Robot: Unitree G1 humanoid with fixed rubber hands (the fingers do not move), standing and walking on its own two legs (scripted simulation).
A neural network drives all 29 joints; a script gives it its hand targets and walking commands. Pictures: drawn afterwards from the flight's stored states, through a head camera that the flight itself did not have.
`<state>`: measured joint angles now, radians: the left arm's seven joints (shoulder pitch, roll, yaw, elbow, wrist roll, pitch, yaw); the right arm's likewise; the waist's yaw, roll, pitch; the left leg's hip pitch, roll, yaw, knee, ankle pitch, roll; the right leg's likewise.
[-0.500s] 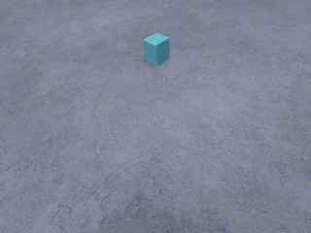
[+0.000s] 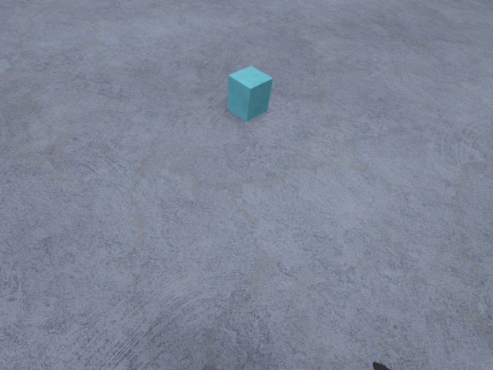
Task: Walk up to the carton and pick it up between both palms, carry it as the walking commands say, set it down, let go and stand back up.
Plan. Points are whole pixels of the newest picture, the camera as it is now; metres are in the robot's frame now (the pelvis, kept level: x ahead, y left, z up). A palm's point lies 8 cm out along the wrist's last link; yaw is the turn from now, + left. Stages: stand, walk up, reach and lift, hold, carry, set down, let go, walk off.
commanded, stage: walk up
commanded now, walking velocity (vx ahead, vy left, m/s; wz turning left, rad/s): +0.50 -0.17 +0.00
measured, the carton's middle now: (248, 93) +1.84 -0.09 -0.64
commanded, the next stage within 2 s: none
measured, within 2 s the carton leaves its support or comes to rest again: neither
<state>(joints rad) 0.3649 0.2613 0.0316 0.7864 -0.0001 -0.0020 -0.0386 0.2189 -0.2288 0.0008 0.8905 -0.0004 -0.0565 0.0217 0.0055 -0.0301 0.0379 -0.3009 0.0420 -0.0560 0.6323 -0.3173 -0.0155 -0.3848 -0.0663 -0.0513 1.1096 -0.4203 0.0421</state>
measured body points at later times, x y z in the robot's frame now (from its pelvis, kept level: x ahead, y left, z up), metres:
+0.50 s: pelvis +0.22 -0.09 +0.01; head +0.24 -0.11 +0.45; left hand +0.29 +0.18 -0.11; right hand +0.26 -0.33 -0.15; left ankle +0.15 +0.11 -0.65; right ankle +0.26 -0.18 -0.73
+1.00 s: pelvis +0.44 -0.01 +0.00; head +0.47 +0.02 +0.45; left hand +0.49 +0.24 -0.15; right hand +0.54 -0.26 -0.12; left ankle +0.47 +0.11 -0.73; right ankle +0.36 -0.16 -0.65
